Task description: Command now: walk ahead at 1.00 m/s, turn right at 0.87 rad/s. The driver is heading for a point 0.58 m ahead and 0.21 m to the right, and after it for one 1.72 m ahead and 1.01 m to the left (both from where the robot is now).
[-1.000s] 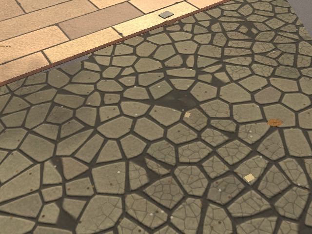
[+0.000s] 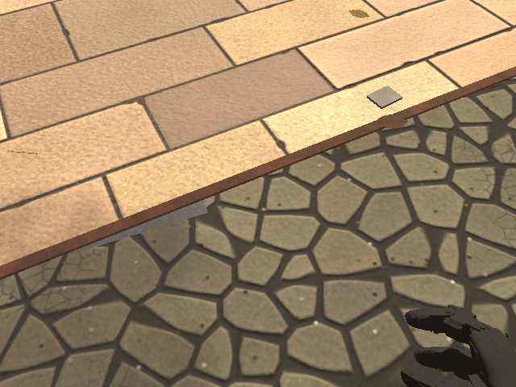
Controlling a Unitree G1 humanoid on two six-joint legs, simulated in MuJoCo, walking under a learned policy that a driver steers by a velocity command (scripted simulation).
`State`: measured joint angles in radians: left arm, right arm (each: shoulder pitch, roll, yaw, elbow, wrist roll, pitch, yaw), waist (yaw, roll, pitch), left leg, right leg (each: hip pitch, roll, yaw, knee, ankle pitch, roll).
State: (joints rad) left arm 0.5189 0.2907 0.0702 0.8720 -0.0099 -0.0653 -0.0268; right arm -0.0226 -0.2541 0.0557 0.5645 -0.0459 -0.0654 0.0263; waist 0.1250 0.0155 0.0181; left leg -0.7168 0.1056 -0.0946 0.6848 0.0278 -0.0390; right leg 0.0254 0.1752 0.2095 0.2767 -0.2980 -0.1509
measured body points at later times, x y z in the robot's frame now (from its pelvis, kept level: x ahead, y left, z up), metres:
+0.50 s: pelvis +0.46 -0.01 -0.03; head +0.49 -0.03 +0.42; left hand +0.83 +0.04 -0.05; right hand +0.26 -0.22 -0.15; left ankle +0.30 +0.18 -0.73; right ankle +0.62 -0.15 -0.70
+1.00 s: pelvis +0.78 -0.15 -0.02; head +0.81 -0.16 +0.43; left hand +1.01 +0.05 -0.13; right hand +0.80 -0.44 -0.12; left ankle +0.93 -0.13 -0.73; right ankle +0.65 -0.14 -0.73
